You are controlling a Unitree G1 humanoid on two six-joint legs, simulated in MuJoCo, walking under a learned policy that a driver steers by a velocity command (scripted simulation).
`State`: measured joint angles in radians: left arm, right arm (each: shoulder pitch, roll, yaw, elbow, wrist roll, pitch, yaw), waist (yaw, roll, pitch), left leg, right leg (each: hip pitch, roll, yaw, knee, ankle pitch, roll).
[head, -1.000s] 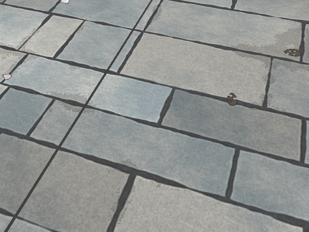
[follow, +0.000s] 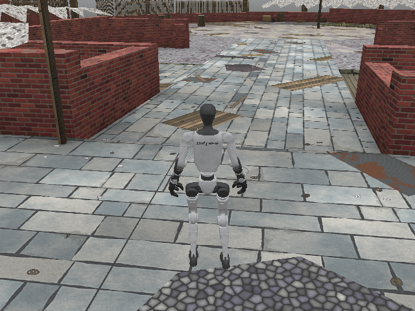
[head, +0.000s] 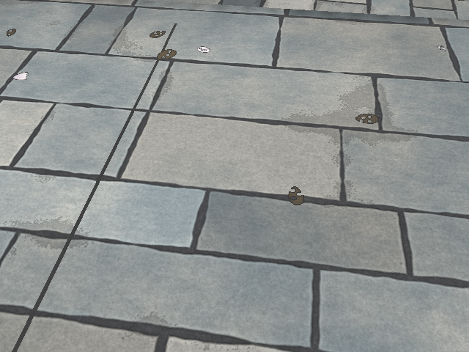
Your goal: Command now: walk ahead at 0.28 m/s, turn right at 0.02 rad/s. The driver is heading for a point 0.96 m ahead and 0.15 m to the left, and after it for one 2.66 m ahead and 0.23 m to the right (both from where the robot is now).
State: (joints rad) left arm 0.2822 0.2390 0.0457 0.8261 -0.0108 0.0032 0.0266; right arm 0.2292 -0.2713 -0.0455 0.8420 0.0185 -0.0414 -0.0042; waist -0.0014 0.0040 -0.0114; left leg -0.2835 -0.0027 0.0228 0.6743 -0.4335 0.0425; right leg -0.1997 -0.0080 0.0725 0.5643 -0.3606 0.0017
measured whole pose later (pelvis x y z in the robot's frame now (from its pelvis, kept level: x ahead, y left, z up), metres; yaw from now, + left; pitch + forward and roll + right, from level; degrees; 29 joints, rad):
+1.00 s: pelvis +0.46 -0.03 -0.01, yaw +11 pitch +2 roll -2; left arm 0.31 0.28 0.05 0.93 0.00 -0.07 0.01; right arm 0.10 -0.25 -0.04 0.70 0.02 -0.05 0.06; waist 0.07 0.03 0.03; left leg -0.62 0.06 0.03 0.61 -0.02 0.06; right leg 0.13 0.04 -0.22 0.22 -0.38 -0.01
